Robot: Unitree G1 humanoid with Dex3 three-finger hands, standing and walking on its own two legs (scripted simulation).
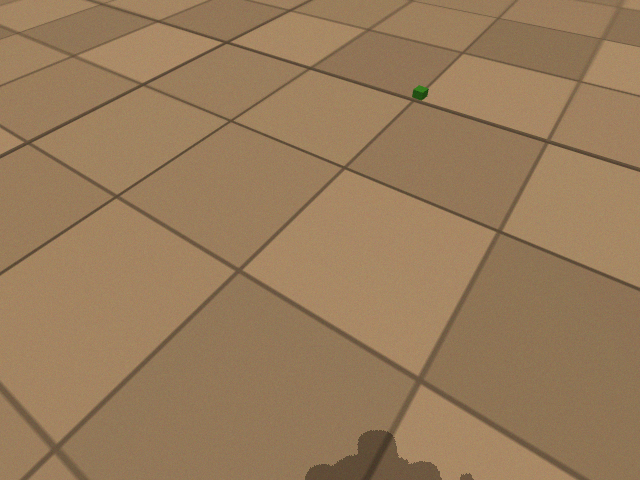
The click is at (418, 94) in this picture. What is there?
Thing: small box
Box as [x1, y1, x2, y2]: [412, 85, 428, 100]
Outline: 419,85 413,89 412,96 421,100 426,96 428,89
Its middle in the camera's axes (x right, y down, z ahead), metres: +0.61 -0.89 +2.43
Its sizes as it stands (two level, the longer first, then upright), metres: 0.068 0.067 0.050
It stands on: the floor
